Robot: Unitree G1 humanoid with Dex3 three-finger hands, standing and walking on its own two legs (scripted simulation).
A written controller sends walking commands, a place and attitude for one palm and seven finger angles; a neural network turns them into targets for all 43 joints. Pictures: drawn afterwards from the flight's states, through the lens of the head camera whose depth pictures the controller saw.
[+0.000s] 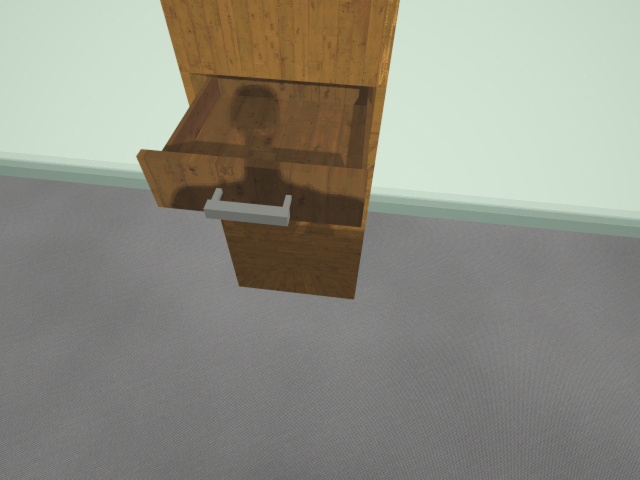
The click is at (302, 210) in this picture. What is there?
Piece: drawer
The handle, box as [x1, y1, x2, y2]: [203, 188, 291, 225]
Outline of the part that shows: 203,208 206,217 287,225 289,218 289,205 291,195 286,195 283,206 279,207 220,201 219,198 222,191 221,188 216,188 212,198 210,200 207,200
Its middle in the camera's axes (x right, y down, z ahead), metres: -0.12 -0.06 +0.66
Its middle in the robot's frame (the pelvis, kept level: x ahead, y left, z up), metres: +0.53 +0.15 +0.00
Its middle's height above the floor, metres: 0.78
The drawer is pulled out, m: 0.28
